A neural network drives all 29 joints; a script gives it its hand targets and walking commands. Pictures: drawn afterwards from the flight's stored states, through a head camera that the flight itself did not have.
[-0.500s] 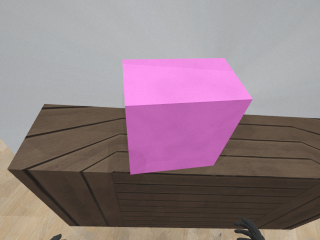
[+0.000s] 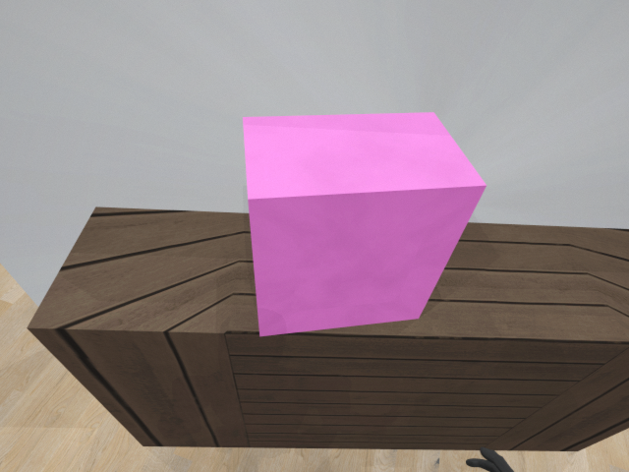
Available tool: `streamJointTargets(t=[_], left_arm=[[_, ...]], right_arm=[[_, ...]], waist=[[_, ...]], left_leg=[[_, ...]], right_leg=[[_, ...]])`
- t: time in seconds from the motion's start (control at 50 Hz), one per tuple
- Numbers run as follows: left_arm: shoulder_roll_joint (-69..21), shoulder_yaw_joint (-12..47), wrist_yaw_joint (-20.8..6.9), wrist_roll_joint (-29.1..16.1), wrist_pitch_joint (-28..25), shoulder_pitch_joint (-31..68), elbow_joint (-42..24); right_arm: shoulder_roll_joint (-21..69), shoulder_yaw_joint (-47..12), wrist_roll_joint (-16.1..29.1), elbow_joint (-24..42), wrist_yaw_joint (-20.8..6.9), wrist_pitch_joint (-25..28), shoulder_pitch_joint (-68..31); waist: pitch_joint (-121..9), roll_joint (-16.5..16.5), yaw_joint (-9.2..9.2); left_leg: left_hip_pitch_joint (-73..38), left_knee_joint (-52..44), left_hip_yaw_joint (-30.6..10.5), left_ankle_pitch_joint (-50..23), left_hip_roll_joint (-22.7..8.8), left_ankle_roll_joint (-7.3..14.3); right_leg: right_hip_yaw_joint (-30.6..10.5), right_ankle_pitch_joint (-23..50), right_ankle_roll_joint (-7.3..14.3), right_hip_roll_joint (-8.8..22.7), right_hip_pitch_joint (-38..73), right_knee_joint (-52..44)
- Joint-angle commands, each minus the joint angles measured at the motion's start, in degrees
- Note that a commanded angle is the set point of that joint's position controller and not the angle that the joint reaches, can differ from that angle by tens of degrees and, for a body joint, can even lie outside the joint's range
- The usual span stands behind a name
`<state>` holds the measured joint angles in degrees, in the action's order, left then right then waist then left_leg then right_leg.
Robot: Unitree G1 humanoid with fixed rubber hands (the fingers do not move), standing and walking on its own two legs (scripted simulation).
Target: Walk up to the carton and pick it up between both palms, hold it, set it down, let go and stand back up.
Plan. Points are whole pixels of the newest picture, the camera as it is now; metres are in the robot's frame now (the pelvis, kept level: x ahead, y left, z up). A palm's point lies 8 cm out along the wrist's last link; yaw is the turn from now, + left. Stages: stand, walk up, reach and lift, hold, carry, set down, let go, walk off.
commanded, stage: stand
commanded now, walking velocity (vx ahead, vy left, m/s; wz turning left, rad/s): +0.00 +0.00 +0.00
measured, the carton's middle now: (341, 230) +0.44 -0.02 +0.06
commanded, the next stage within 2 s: none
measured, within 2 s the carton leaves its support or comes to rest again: neither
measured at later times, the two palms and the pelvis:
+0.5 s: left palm out of the picture +0.06 +0.28 -0.11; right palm out of the picture +0.10 -0.27 -0.11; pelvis +0.00 -0.01 +0.00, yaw +0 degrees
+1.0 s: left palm out of the picture +0.06 +0.28 -0.11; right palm out of the picture +0.09 -0.27 -0.12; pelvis +0.00 -0.01 +0.00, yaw +0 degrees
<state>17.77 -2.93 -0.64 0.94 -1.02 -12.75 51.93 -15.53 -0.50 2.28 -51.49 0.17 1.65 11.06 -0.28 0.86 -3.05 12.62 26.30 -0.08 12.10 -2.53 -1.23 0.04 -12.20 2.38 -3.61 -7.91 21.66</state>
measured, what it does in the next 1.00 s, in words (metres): stands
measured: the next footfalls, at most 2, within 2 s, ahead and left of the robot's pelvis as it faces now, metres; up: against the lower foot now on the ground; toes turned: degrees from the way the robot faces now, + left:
none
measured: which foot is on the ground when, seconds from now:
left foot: down 0.00-1.00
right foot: down 0.00-1.00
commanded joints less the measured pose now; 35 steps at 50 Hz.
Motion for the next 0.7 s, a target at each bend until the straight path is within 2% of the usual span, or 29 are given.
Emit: streamJointTargets(t=[0.0, 0.02, 0.04, 0.06, 0.08, 0.1, 0.12, 0.14, 0.16, 0.18, 0.2, 0.22, 0.24, 0.26, 0.28, 0.3, 0.32, 0.34, 0.38, 0.4, 0.42, 0.44, 0.48, 0.52, 0.54, 0.58, 0.62, 0.64, 0.68], left_arm=[[12.5, -1.2, 0.3, 0.5, -2.7, 2.7, 1.0], [14.1, -1.6, 0.0, 0.6, -2.9, 1.6, 0.9], [13.4, -1.3, 0.2, 0.2, -2.6, 2.3, 1.4], [13.1, -1.0, 0.1, 0.3, -2.5, 2.6, 1.6], [14.2, -1.7, 0.3, 0.4, -2.7, 2.7, 1.8], [13.0, -1.3, 0.5, 0.3, -2.4, 3.8, 1.2], [14.0, -1.6, 0.5, 0.0, -2.5, 3.2, 1.6], [13.8, -1.3, 0.5, 0.4, -2.6, 4.0, 1.6], [14.3, -1.4, 0.8, 0.6, -2.4, 3.1, 2.5], [14.6, -1.5, 0.6, 0.5, -2.5, 3.2, 2.2], [15.5, -2.0, 0.7, 0.7, -2.5, 2.6, 2.9], [14.7, -1.6, 0.8, 0.4, -2.4, 4.2, 2.6], [13.2, -1.1, 0.5, 0.0, -2.5, 1.9, 2.8], [13.3, -1.2, 0.4, 0.0, -2.6, 3.2, 2.9], [13.8, -1.5, 0.5, -0.3, -2.8, 2.8, 2.8], [13.1, -1.0, 0.6, -0.1, -2.8, 3.1, 3.1], [13.0, -1.2, 0.7, -0.1, -2.3, 1.9, 3.6], [13.5, -0.8, 0.8, 0.1, -2.6, 2.9, 3.3], [13.0, -1.0, 0.7, -0.2, -2.5, 3.5, 3.5], [13.4, -1.1, 0.5, 0.1, -2.3, 2.8, 3.8], [14.1, -0.8, 0.5, -0.1, -2.6, 2.9, 3.8], [13.6, -0.9, 0.7, -0.6, -2.8, 2.9, 3.8], [14.3, -0.8, 0.9, -0.1, -2.2, 4.4, 4.6], [14.1, -1.0, 0.6, -0.4, -2.2, 3.4, 4.1], [14.2, -1.1, 0.5, -0.3, -2.4, 5.2, 4.2], [15.0, -1.2, 0.6, 0.0, -2.9, 4.4, 4.3], [14.9, -1.0, 0.7, -0.3, -2.3, 5.1, 4.1], [14.4, -1.4, 0.8, 0.0, -2.6, 4.4, 4.1], [13.5, -1.1, 0.6, -0.1, -2.6, 4.1, 5.1]], right_arm=[[-15.9, 4.5, -4.7, 3.2, 0.5, 1.4, -3.8], [-16.3, 4.4, -3.8, 3.2, 0.3, 1.5, -2.1], [-15.9, 4.2, -4.5, 2.8, 0.3, 1.4, -3.3], [-13.6, 3.6, -4.0, 3.2, 0.1, 1.2, -3.3], [-14.5, 4.2, -4.2, 2.9, 0.3, 1.3, -2.7], [-14.2, 3.7, -3.9, 2.8, 0.4, 1.0, -5.0], [-14.8, 3.7, -4.5, 2.6, 0.3, 0.9, -4.0], [-15.0, 4.3, -3.9, 2.1, 0.7, 0.9, -3.3], [-13.8, 3.8, -4.3, 2.9, 0.5, 1.2, -4.0], [-13.7, 3.4, -4.2, 2.8, 0.6, 1.1, -4.2], [-15.0, 4.0, -3.8, 2.0, 0.6, 1.1, -2.2], [-13.9, 3.6, -4.0, 2.8, 0.4, 1.3, -2.9], [-15.1, 4.1, -4.0, 1.6, 0.4, 1.1, -2.1], [-14.4, 3.7, -3.9, 1.8, 0.6, 1.1, -2.4], [-15.9, 4.0, -4.0, 1.4, 0.4, 1.0, -3.0], [-16.0, 3.7, -4.3, 0.6, 0.8, 0.7, -3.8], [-15.3, 3.9, -4.1, 1.6, 0.3, 1.1, -4.1], [-14.4, 3.5, -3.7, 1.6, 0.3, 1.0, -3.8], [-15.8, 4.0, -4.1, 1.0, 0.2, 1.7, -3.4], [-15.6, 3.7, -4.0, 0.8, 0.4, 1.4, -3.5], [-15.1, 3.6, -3.6, 0.6, 0.3, 1.2, -1.7], [-15.6, 3.4, -3.9, 0.5, 0.6, 1.1, -2.6], [-15.3, 3.8, -4.0, 0.7, 0.5, 1.1, -3.5], [-15.8, 3.6, -3.7, 1.1, 0.6, 1.1, -4.2], [-16.0, 3.8, -3.8, 0.1, 0.4, 1.0, -4.0], [-14.3, 3.0, -3.8, 0.4, 0.2, 0.8, -3.8], [-15.1, 3.7, -3.9, 0.0, 0.6, 0.6, -3.9], [-15.3, 3.6, -4.1, 0.2, 0.6, 1.0, -4.5], [-16.1, 3.9, -4.3, -0.2, 0.4, 0.9, -4.4]], waist=[[1.6, -4.2, 1.82], [1.7, -4.4, 2.79], [1.1, -6.0, 1.68], [0.2, -5.9, 2.81], [1.2, -5.0, 2.57], [0.2, -8.1, 1.72], [1.1, -8.8, 1.39], [0.2, -5.4, 3.07], [2.2, -6.8, 2.66], [1.5, -5.0, 2.15], [0.0, -3.8, 2.76], [-0.2, -6.5, 3.16], [0.2, -7.2, 2.27], [2.2, -5.3, 2.54], [0.4, -8.5, 1.86], [0.9, -8.2, 1.31], [0.0, -5.4, 1.54], [0.7, -3.2, 2.74], [2.3, -6.6, 2.99], [0.8, -5.8, 2.43], [-1.6, -4.8, 3.05], [2.1, -7.2, 2.61], [0.5, -5.8, 2.86], [0.7, -5.1, 1.73], [2.9, -4.4, 2.3], [0.2, -6.3, 2.29], [1.1, -3.4, 3.28], [0.8, -6.1, 2.2], [-0.1, -4.5, 2.39]], left_leg=[[-1.0, -6.2, -7.1, -3.0, -4.1, 4.1], [-2.4, -5.6, -6.6, -2.5, -3.7, 3.9], [-2.2, -5.6, -7.1, -2.6, -4.1, 4.0], [-2.7, -5.9, -6.7, -3.4, -4.7, 4.2], [-2.0, -5.8, -7.1, -3.6, -4.7, 4.0], [-1.4, -5.8, -6.3, -4.0, -4.2, 4.2], [-0.7, -5.9, -6.5, -5.1, -4.0, 4.0], [-3.2, -5.8, -6.3, -5.0, -4.5, 4.1], [-1.8, -5.6, -6.5, -6.4, -4.4, 4.1], [-1.7, -5.5, -6.2, -4.9, -4.7, 4.3], [-2.9, -5.9, -6.3, -5.8, -4.4, 4.0], [-3.6, -5.9, -6.0, -6.9, -4.8, 4.1], [-2.6, -5.8, -6.2, -6.0, -4.2, 4.1], [-2.0, -6.3, -6.7, -6.8, -4.9, 4.5], [-2.4, -6.1, -6.1, -8.0, -4.4, 4.0], [-1.9, -6.6, -6.7, -7.2, -4.5, 4.1], [-1.8, -6.2, -6.2, -6.7, -4.5, 4.0], [-3.1, -6.9, -7.6, -5.3, -4.8, 4.2], [-2.3, -6.5, -6.7, -5.4, -4.4, 4.1], [-3.8, -6.6, -6.8, -7.3, -4.7, 3.8], [-4.8, -6.8, -6.8, -7.7, -4.6, 3.7], [-3.4, -5.9, -6.4, -7.4, -4.7, 4.1], [-3.0, -6.1, -6.2, -5.8, -4.3, 3.5], [-3.1, -6.4, -6.7, -6.4, -4.3, 3.4], [-1.8, -6.6, -5.8, -6.0, -4.7, 3.5], [-3.1, -6.1, -6.3, -4.8, -4.3, 3.5], [-3.2, -7.1, -6.5, -5.6, -4.5, 3.6], [-2.6, -7.1, -6.3, -5.6, -4.7, 3.7], [-2.2, -6.9, -6.3, -6.5, -4.4, 3.6]], right_leg=[[-6.8, 0.5, -0.5, 9.2, -1.2, -6.2], [-7.7, 0.5, -0.5, 9.5, -3.1, -6.8], [-7.4, 0.7, -0.8, 9.1, -2.0, -6.4], [-8.1, 0.0, -0.5, 9.8, -2.1, -6.5], [-7.7, 0.5, 0.0, 9.8, -2.3, -6.8], [-7.9, 2.6, -0.5, 9.7, -1.4, -5.6], [-8.0, 2.9, -0.3, 9.8, -0.5, -6.6], [-8.2, 3.7, 0.1, 9.9, -1.6, -6.4], [-7.7, 6.7, -0.3, 10.2, -1.6, -5.7], [-8.1, 5.1, -0.2, 9.8, -1.2, -6.3], [-7.7, 5.8, -0.4, 9.8, -0.6, -5.5], [-8.2, 6.0, -0.3, 10.1, -0.5, -5.7], [-7.8, 6.1, -0.5, 10.0, -0.5, -5.5], [-8.4, 5.6, -0.3, 10.0, -1.5, -5.5], [-7.7, 5.3, -0.6, 10.0, 0.2, -6.0], [-7.3, 4.3, -0.4, 10.1, 0.4, -6.2], [-7.4, 5.1, -0.8, 9.9, 0.5, -6.3], [-7.3, 3.7, -0.1, 10.0, -0.8, -5.6], [-7.7, 4.5, -0.3, 10.2, -1.5, -7.0], [-7.0, 4.6, -0.5, 10.2, -1.2, -6.4], [-7.0, 5.1, -0.6, 10.1, 0.1, -6.1], [-8.2, 3.3, -0.7, 10.2, -2.1, -6.6], [-7.2, 4.4, -0.6, 10.3, -1.1, -6.6], [-7.2, 4.0, -0.3, 10.4, -1.4, -6.2], [-7.9, 4.2, -0.4, 10.1, -2.1, -7.1], [-8.2, 3.0, -0.5, 10.2, -0.6, -7.1], [-7.3, 4.2, -0.6, 9.9, -1.3, -6.4], [-7.7, 3.3, -0.2, 10.2, -1.0, -6.7], [-6.4, 5.4, -1.0, 10.0, 1.3, -6.0]])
